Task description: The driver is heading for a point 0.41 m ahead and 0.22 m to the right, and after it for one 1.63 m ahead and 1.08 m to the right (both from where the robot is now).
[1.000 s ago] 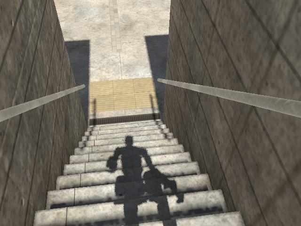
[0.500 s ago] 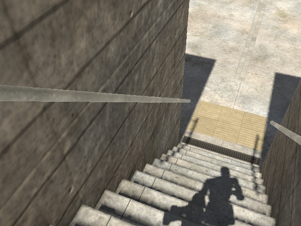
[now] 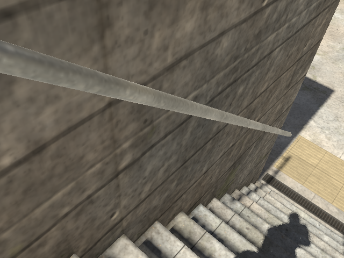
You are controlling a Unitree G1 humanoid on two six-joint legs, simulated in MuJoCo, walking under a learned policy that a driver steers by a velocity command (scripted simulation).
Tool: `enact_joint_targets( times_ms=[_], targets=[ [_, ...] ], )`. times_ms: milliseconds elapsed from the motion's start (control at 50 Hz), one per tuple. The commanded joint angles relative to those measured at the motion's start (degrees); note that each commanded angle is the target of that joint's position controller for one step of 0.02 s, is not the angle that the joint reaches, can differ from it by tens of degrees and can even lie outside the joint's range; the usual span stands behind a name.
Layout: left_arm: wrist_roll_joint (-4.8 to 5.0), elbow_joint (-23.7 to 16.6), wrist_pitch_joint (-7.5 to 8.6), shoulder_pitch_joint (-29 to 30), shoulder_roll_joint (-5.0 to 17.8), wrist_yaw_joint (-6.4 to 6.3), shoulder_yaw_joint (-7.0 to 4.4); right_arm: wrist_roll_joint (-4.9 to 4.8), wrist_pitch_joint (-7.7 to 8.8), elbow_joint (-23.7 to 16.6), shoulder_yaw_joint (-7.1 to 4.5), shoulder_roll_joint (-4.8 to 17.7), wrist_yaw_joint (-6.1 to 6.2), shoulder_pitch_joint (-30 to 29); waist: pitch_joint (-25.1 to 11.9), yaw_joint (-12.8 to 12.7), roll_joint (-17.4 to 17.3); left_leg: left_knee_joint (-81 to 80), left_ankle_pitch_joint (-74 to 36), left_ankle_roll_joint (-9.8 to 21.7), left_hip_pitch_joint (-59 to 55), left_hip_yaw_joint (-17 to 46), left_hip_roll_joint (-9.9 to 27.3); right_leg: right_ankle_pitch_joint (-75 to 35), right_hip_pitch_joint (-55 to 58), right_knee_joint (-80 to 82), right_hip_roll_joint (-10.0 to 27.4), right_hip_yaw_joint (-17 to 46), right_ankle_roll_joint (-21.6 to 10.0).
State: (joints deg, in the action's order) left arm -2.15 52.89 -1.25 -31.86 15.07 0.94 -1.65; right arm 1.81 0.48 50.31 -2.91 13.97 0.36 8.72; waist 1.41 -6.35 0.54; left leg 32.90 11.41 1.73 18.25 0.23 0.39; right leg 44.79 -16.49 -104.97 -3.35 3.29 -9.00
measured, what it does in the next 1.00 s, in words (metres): goes down, turning right: right foot 0.20 m lower, then left foot 0.20 m lower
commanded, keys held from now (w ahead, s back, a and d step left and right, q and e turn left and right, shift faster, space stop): w+e+shift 0.44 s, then e+shift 0.56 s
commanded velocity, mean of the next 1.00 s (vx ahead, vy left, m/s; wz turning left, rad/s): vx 0.55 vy -0.18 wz -0.80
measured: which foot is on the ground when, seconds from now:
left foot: down 0.00-0.44, up 0.46-0.84, down 0.86-1.00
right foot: up 0.00-0.42, down 0.44-0.86, up 0.88-1.00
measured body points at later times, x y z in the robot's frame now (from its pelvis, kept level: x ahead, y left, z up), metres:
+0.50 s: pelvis +0.22 -0.11 -0.22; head +0.21 -0.11 +0.23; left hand +0.38 +0.14 -0.34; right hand +0.23 -0.40 -0.34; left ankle +0.17 +0.06 -0.61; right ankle +0.20 -0.17 -0.94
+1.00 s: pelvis +0.41 -0.17 -0.42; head +0.40 -0.19 +0.03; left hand +0.67 -0.09 -0.51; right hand +0.24 -0.40 -0.55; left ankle +0.50 -0.12 -1.14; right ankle +0.32 -0.25 -0.86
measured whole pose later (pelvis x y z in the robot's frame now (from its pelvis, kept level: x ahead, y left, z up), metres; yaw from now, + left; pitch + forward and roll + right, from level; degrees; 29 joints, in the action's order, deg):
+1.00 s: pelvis +0.41 -0.17 -0.42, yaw -49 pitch +2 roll +1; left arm -4.0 33.5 -0.3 -19.5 15.6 5.0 2.4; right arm 5.0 2.7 46.5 -3.1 18.8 -2.9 21.8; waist -3.4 -1.4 -1.5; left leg 34.7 16.3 2.8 20.1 -8.9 1.6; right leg 34.3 -57.1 -118.9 -3.2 2.8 5.2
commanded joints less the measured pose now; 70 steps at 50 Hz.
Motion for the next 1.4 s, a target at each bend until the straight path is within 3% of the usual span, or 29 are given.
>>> enact_joint_targets(
  times_ms=[20,40,60,240,360,420,440,460,480,560,580,640,720,780,800,820,840,860,880,900,960,1040,1220,1260,1280,1300,1320,1360,1400],
  targets=[
    [-1.02,-4.8,-0.56,-2.9,3.2,0.47,-0.24,-2.02,1.2,2.3,-4.15,14.7,1.75,14.1,-7.3,3.2,-7.2,-5.1,-22.4,9.8,-27.4,30.3,24.2,-16.8,-36.6,0.9,2.4,7.4,4.0],
    [-1.4,-6.2,-0.78,6.8,8.3,2.55,-1.34,-0.24,1.88,2.4,-2.54,8.9,2.86,10.9,-0.4,3.2,2.8,-8.7,-12.0,5.4,-16.5,17.1,18.3,-27.5,-31.4,17.2,3.5,7.1,5.5],
    [-0.77,-6.9,-1.31,7.4,5.0,3.22,-0.59,-0.34,2.84,2.3,-2.85,10.9,3.84,8.7,2.1,1.3,-8.6,-5.2,-22.5,8.8,-5.3,19.0,21.6,-29.9,-27.8,24.2,3.8,6.9,7.5],
    [-1.11,-9.9,-1.65,23.1,4.4,6.77,-1.2,-2.03,5.7,-0.2,-2.3,9.2,6.45,3.5,2.1,-0.1,-8.6,11.9,4.9,0.7,17.5,-1.7,13.3,-86.2,-5.8,53.0,1.7,3.0,6.6],
    [-1.29,-11.7,-1.21,29.0,4.4,5.2,-1.42,0.26,4.86,1.6,-4.29,11.3,6.81,10.5,8.5,6.6,-4.3,28.3,3.1,1.0,6.3,-2.1,21.3,-60.4,-16.0,61.2,3.7,-7.4,4.5],
    [0.44,-3.3,-0.8,2.6,7.2,3.09,-3.59,1.0,3.02,2.9,-5.69,13.6,5.01,7.1,-3.1,-4.2,-6.3,60.0,-34.3,2.2,10.8,-8.1,19.6,-40.8,17.3,65.2,1.3,-10.6,-0.7],
    [2.05,0.4,0.48,-6.2,6.9,1.7,-4.13,-0.04,1.89,1.8,-4.92,9.0,4.09,-1.7,0.7,-13.4,6.5,96.5,-10.2,1.4,24.7,-13.4,8.3,-52.9,23.5,75.5,4.5,-5.8,-6.7],
    [3.46,2.0,2.03,1.2,8.0,1.59,-2.01,-0.28,0.72,-3.1,-1.98,-2.3,3.77,-2.5,12.3,-3.2,18.5,111.3,32.7,4.4,42.7,-12.3,-0.6,-101.3,15.1,66.9,9.0,5.2,0.4],
    [3.81,1.4,3.45,-1.5,12.5,1.39,-2.0,1.74,0.68,-8.9,-1.1,-0.9,3.88,-1.8,4.0,3.0,14.6,101.2,32.0,3.0,50.3,-7.2,2.4,-131.7,21.3,59.0,11.1,18.4,1.4],
    [0.31,-1.1,4.03,4.3,13.5,-0.48,-3.51,3.44,0.58,-5.2,-0.53,2.3,4.1,0.7,-3.6,8.1,2.5,73.0,9.6,-1.3,54.5,5.4,3.0,-58.5,10.1,66.4,17.2,36.0,-7.8],
    [-5.22,-3.6,6.59,10.3,5.8,4.35,-0.6,5.46,4.0,-9.8,0.44,6.5,-1.96,3.1,-7.4,9.2,11.9,68.3,-5.8,-3.1,55.9,11.1,5.9,-64.1,-1.2,62.7,12.8,26.6,-3.3],
    [-7.19,-2.3,8.45,11.7,10.3,1.42,-1.04,2.41,4.38,-10.6,2.3,1.3,-5.88,1.4,-7.9,12.5,1.3,51.7,-27.4,-4.4,16.5,0.2,1.2,-62.7,-32.1,56.8,0.5,18.2,8.2],
    [1.57,0.8,10.65,-13.6,1.5,-4.57,1.12,2.24,4.73,-11.9,2.6,5.2,-5.58,-9.4,2.4,-4.2,-0.2,5.1,-39.5,-4.4,38.5,5.2,-0.3,-32.7,2.7,39.5,-3.1,16.9,9.6],
    [-3.8,-6.5,8.12,5.4,8.7,1.69,1.16,6.62,2.48,-11.3,3.16,-1.1,-7.22,8.8,0.8,11.4,11.5,20.6,-43.2,-1.8,-17.2,-0.1,-4.4,-29.0,-43.9,41.2,-4.6,26.9,-1.5],
    [-3.04,-12.7,8.68,14.6,9.9,1.7,0.56,6.73,2.49,-8.0,1.84,2.3,-6.42,21.7,0.8,17.7,4.0,17.8,-36.1,-0.5,-25.8,1.4,-4.0,-37.1,-46.9,34.4,-4.0,27.3,2.0],
    [1.66,-14.2,8.7,11.2,9.8,1.18,0.95,2.75,2.54,-7.1,0.54,6.4,-5.33,22.6,4.7,15.0,-4.8,-20.8,-31.6,0.6,-16.4,5.2,1.1,-32.4,-29.4,28.9,-4.8,25.0,6.9],
    [1.94,-13.3,7.86,5.7,9.2,2.7,1.76,2.24,2.89,-5.1,-0.76,8.3,-4.53,23.9,2.9,13.0,-2.1,-27.1,-34.7,2.4,-27.1,-1.1,1.1,-49.1,-26.2,23.3,-6.7,25.6,8.0],
    [1.17,-13.0,7.74,0.2,5.3,4.3,3.39,1.92,3.15,-3.8,-1.54,10.1,-4.46,30.3,-7.1,11.5,-4.7,-17.1,-49.0,12.1,-44.2,3.5,9.4,-49.8,-34.2,6.9,-6.5,22.5,10.6],
    [0.76,-11.8,7.2,-18.1,-1.7,5.45,4.18,2.04,2.01,-7.0,-2.16,13.5,-5.71,24.3,-25.5,2.3,-18.0,14.2,-103.7,30.7,-64.7,14.4,28.7,11.9,-55.0,-24.0,-11.5,8.4,13.4],
    [2.83,-15.5,5.0,-14.5,5.5,5.69,3.25,5.55,1.93,-11.3,-2.7,13.5,-7.53,21.3,-26.2,6.6,-8.7,14.2,-111.7,34.1,-56.6,18.3,34.5,15.7,-63.2,-35.3,-7.6,3.7,13.9],
    [-2.52,-26.1,0.38,7.8,-0.4,3.19,5.85,1.57,3.1,-10.8,-2.45,13.7,-3.01,9.7,-6.2,2.0,0.9,-5.1,-65.5,22.7,-8.8,11.1,28.2,-10.8,-52.3,-15.4,5.6,1.9,16.4],
    [-5.69,-24.0,0.13,9.2,-2.0,7.38,4.85,5.29,7.16,-4.3,0.7,9.0,1.43,11.1,2.0,3.5,-2.8,-6.1,-6.9,11.6,16.9,-3.6,18.4,-36.6,-38.4,-4.0,7.3,-2.8,10.7],
    [-2.7,-25.4,1.69,27.9,3.4,3.55,1.19,2.74,5.98,-3.9,-2.71,18.4,-1.71,5.6,0.6,11.7,-7.3,-10.8,10.8,7.8,0.2,3.5,23.4,-34.7,-22.2,58.9,4.8,-11.8,6.3],
    [-1.54,-21.0,3.62,20.4,5.4,4.16,-1.0,1.03,5.16,-1.2,-0.66,11.8,-4.96,8.4,-10.3,6.3,-4.0,5.2,3.7,0.6,4.7,-3.6,15.7,-49.5,10.9,74.9,4.3,-7.3,3.4],
    [-1.33,-16.7,3.09,7.8,13.2,3.3,-3.4,3.04,5.0,-2.3,0.33,5.4,-5.5,18.5,-27.6,7.7,11.9,23.6,28.3,-7.8,15.8,-7.4,10.2,-87.8,37.3,67.8,20.8,9.0,-6.9],
    [5.34,-12.9,1.78,-0.2,-2.5,-0.11,2.15,-4.31,1.12,-0.2,3.35,-0.2,-3.19,17.5,-31.1,1.0,0.4,28.8,38.4,-4.6,20.7,4.6,5.7,-96.6,39.1,66.6,31.4,23.1,-5.5],
    [-3.64,-12.5,3.3,-3.1,13.6,5.13,-2.05,-2.9,4.01,-9.4,-0.1,5.1,-2.36,7.9,-13.6,0.6,6.1,26.0,31.3,-9.8,31.8,10.1,2.5,-76.2,30.4,72.6,25.6,20.5,-2.6],
    [0.46,-17.5,4.85,14.2,18.1,5.4,-5.07,-0.25,5.82,-11.6,-1.0,10.7,-0.32,0.8,-10.9,3.9,3.8,28.0,24.9,-11.7,29.1,5.1,5.3,-65.0,17.3,76.6,27.1,12.6,-4.3],
    [-1.62,-16.8,5.81,11.8,15.5,3.69,-5.9,2.27,4.7,-10.2,-1.08,9.9,0.82,9.2,-9.1,4.4,5.3,44.3,19.2,-11.8,22.8,4.7,1.9,-59.9,0.6,81.2,30.2,8.7,-11.7]
  ],
)
Velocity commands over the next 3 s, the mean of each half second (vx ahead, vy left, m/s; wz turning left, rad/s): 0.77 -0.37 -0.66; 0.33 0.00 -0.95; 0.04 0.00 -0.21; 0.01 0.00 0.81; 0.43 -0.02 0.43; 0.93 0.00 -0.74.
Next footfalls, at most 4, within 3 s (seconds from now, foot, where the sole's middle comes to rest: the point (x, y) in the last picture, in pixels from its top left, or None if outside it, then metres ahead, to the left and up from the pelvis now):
0.44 right None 0.23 -0.19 -0.98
0.86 left None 0.53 -0.15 -1.18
1.24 right None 0.38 -0.37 -1.18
1.78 left None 0.54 -0.15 -1.18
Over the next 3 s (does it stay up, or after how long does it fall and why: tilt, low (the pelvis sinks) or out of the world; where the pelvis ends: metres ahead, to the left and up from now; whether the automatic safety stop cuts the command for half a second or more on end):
stays up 0.71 -0.61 -0.74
